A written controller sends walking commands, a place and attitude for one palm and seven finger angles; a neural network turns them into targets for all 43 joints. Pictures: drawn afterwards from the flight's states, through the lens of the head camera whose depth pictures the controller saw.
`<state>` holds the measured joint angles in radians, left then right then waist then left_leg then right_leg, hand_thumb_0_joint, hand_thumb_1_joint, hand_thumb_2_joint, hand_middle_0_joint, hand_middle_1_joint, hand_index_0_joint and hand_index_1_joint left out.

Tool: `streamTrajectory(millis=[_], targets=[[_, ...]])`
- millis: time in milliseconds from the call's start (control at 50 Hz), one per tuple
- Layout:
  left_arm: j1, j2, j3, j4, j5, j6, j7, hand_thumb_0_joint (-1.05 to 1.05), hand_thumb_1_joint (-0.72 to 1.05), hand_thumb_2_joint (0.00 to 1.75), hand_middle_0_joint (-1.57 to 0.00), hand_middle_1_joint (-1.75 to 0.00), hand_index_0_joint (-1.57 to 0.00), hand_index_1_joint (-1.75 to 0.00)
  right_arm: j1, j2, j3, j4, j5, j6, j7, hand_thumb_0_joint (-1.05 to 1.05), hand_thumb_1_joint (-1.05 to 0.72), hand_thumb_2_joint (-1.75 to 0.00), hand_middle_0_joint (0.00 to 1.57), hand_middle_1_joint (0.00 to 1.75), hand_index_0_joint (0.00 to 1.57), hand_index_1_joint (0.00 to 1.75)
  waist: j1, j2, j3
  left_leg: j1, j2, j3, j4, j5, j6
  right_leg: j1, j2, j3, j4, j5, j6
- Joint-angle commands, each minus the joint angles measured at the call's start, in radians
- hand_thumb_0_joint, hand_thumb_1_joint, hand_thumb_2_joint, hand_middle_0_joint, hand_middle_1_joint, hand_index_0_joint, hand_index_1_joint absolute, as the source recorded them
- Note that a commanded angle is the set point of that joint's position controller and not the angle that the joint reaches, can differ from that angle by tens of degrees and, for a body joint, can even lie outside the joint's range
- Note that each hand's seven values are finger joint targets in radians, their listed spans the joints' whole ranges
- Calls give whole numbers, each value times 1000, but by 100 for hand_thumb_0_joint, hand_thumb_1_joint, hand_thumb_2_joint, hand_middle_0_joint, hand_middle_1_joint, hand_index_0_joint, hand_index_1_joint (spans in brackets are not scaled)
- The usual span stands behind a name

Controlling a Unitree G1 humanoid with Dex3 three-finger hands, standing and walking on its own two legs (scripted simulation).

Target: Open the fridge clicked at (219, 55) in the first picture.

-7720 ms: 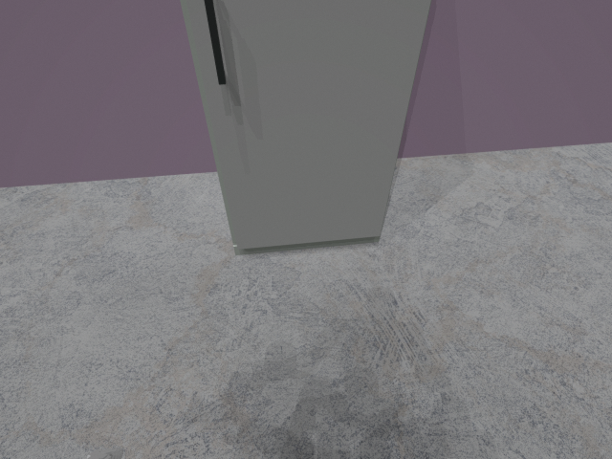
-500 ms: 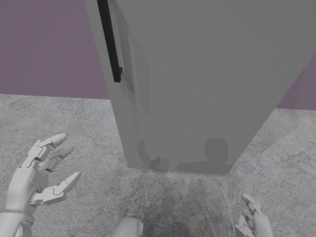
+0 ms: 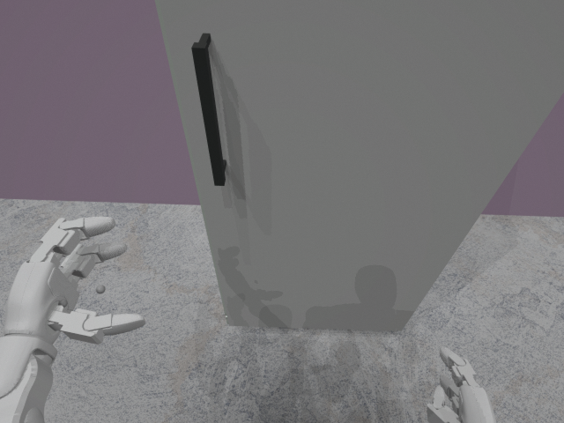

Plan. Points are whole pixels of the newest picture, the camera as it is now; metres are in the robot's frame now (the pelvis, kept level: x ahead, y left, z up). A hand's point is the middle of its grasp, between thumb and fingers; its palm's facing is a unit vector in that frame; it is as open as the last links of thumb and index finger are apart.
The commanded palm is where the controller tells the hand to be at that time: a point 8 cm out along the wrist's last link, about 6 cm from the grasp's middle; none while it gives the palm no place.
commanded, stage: raise the hand to about handle height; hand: left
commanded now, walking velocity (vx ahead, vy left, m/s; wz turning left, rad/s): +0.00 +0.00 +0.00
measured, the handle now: (213, 118) +0.51 +0.17 +0.18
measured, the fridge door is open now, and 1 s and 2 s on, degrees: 0 0 0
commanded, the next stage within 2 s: move the hooked fingers beside the handle in 0.98 s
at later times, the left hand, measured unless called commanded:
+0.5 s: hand (61, 224) +0.26 +0.27 +0.19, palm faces +0.16 -0.98 -0.06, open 14.0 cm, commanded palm +0.23 +0.32 +0.20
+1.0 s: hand (80, 218) +0.27 +0.25 +0.19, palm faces +0.16 -0.99 -0.05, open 14.0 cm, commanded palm +0.24 +0.30 +0.20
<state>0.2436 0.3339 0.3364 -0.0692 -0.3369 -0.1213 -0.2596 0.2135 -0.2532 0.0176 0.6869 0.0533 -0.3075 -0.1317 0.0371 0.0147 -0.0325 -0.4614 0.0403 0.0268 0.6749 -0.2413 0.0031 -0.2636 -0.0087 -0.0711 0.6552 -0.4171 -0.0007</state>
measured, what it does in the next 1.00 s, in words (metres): stands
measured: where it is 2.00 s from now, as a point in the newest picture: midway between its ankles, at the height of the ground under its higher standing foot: outside the picture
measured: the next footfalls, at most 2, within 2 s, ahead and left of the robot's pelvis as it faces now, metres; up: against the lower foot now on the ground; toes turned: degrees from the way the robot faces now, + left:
none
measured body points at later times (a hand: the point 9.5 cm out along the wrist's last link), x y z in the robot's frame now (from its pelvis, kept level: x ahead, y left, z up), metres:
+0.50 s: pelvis -0.01 -0.01 +0.02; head -0.04 -0.02 +0.47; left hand +0.25 +0.32 +0.20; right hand +0.19 -0.23 -0.05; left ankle +0.07 +0.12 -0.72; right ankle -0.04 -0.12 -0.72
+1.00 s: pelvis +0.00 -0.02 +0.02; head -0.04 -0.03 +0.47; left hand +0.26 +0.31 +0.20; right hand +0.19 -0.25 -0.05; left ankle +0.07 +0.12 -0.72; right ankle -0.04 -0.12 -0.72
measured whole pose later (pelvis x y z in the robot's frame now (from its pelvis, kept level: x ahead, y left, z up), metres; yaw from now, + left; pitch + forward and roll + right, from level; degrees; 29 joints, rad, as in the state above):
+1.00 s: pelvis +0.00 -0.02 +0.02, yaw +0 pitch -4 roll +0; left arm -0.08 0.43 0.43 0.05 -0.32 0.24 -0.29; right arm 0.18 -0.26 0.06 0.68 0.09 -0.21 -0.15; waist 0.05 0.05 -0.02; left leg -0.25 0.05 0.03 0.46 -0.14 -0.02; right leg -0.06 0.01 -0.07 0.45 -0.32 -0.02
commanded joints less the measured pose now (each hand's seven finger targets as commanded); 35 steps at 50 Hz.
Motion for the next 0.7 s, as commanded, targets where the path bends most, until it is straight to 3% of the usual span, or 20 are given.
streamTrajectory(millis=[0,40,120,320,380,440,460,480,500,580,620,660,680], targets=[[-201,213,112,-199,-22,1,1,0,-43,33,-29,-115,-29,-115,-103,-124,-31,-154,7,-45,-15,0,-90,-90,20,30,20,30,17,76,-139,304,-18,-51,-157,113,4,-88,41,-2,-162,212,2],[-258,220,108,-194,-20,41,-4,0,-48,31,-30,-118,-30,-118,-119,-123,-23,-158,12,-36,-19,0,-90,-90,20,30,20,30,16,90,-115,318,-19,-52,-179,92,3,-84,43,-2,-187,193,2],[-361,253,132,-166,-20,106,-10,0,-50,30,-30,-120,-30,-120,-143,-121,-11,-159,16,-22,-29,0,-90,-90,20,30,20,30,15,49,-115,352,-20,-52,-214,84,8,-53,42,3,-235,184,4],[-564,323,144,-114,-8,205,-30,0,-50,30,-30,-120,-30,-120,-192,-118,12,-163,28,4,-40,0,-90,-90,20,30,20,30,15,90,-94,405,-30,-47,-271,39,10,-16,35,19,-315,140,1],[-604,371,181,-113,-11,232,-31,0,-50,30,-30,-120,-30,-120,-203,-122,10,-166,32,10,-40,0,-90,-90,20,30,20,30,22,60,-123,417,-30,-42,-271,66,14,9,29,24,-328,158,3],[-653,377,179,-110,-8,260,-34,0,-50,30,-30,-120,-30,-120,-211,-123,12,-169,36,15,-38,0,-90,-90,20,30,20,30,21,98,-128,441,-34,-41,-275,92,12,15,33,19,-329,187,-1],[-649,388,189,-91,-10,271,-33,0,-50,30,-30,-120,-30,-120,-209,-126,11,-166,37,16,-37,0,-90,-90,20,30,20,30,23,82,-132,438,-32,-37,-268,104,14,25,30,26,-333,201,1],[-629,373,179,-68,-11,283,-37,0,-50,30,-30,-120,-30,-120,-209,-124,9,-168,39,18,-36,0,-90,-90,20,30,20,30,22,51,-120,431,-33,-35,-270,108,16,20,27,26,-336,210,5],[-598,349,165,-43,-13,295,-42,0,-50,30,-30,-120,-30,-120,-206,-126,8,-169,42,21,-31,0,-90,-90,20,30,20,30,21,59,-100,423,-35,-32,-268,111,14,14,29,25,-333,220,6],[-575,355,173,-48,-17,317,-47,0,-50,30,-30,-120,-30,-120,-205,-134,-1,-183,48,28,-22,0,-90,-90,20,30,20,30,26,9,-113,417,-36,-28,-262,124,16,17,25,28,-327,247,13],[-610,363,180,-81,-14,315,-39,0,-50,30,-30,-120,-30,-120,-208,-132,-3,-187,46,31,-21,0,-90,-90,20,30,20,30,22,34,-121,428,-38,-21,-255,129,17,10,24,35,-325,253,15],[-618,384,201,-89,-13,301,-26,0,-50,30,-30,-120,-30,-120,-203,-135,-5,-181,42,33,-22,0,-90,-90,20,30,20,30,20,17,-112,425,-33,-19,-247,131,17,9,23,41,-326,251,16],[-648,391,203,-124,-6,292,-21,0,-50,30,-30,-120,-30,-120,-209,-133,-6,-185,41,33,-23,0,-90,-90,20,30,20,30,23,50,-135,433,-37,-18,-251,139,18,18,22,40,-322,255,14]])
